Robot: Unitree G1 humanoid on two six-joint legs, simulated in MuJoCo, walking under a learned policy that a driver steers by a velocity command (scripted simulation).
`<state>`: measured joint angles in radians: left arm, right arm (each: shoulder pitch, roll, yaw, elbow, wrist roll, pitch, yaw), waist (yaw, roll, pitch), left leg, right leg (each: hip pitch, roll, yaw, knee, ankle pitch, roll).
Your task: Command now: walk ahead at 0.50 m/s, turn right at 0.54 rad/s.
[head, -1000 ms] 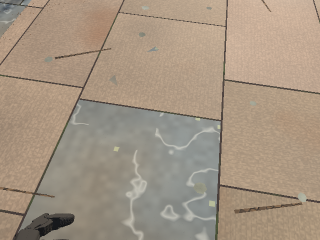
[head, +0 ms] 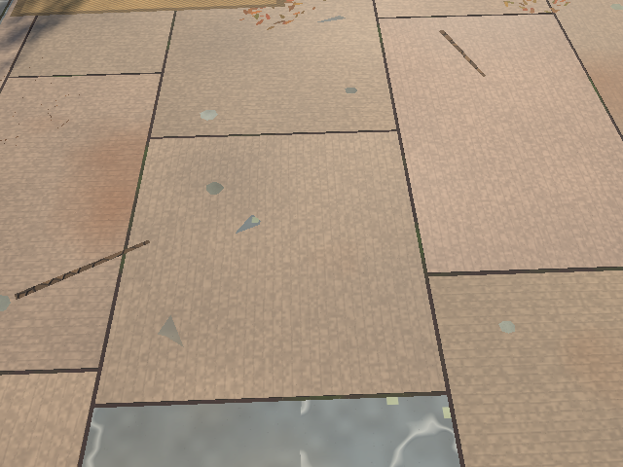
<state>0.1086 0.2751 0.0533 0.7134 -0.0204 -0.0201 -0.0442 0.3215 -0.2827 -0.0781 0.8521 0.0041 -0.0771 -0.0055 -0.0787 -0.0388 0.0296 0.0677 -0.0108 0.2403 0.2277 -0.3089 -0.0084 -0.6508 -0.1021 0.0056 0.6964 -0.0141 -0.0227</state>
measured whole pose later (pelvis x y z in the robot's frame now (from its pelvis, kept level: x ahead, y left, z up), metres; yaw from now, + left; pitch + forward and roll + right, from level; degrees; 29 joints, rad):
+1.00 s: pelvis +0.55 -0.10 +0.01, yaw -11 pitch +2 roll +1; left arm 0.02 0.26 0.03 0.64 -0.01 -0.10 -0.02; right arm 0.42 -0.28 -0.06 0.83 0.03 -0.05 -0.01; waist -0.12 -0.02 0.02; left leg -0.08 -0.07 -0.15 0.36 -0.30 0.03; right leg -0.51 -0.01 0.09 0.50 -0.04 0.04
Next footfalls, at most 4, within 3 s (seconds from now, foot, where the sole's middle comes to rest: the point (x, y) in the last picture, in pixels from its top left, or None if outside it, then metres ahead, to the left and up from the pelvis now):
0.10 right None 0.22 -0.12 -0.77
0.58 left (301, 439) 0.53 0.02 -0.77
1.06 right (420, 359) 0.70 -0.27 -0.77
1.56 left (295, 269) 0.98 0.00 -0.77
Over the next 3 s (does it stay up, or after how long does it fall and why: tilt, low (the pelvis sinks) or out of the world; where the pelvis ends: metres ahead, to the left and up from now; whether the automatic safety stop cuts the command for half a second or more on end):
stays up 1.64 -0.13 0.00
